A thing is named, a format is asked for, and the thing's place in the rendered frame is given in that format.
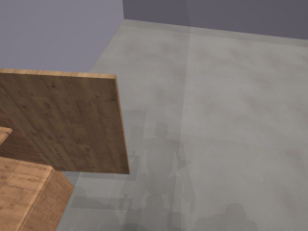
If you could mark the cupboard door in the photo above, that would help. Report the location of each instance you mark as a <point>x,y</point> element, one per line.
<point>73,119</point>

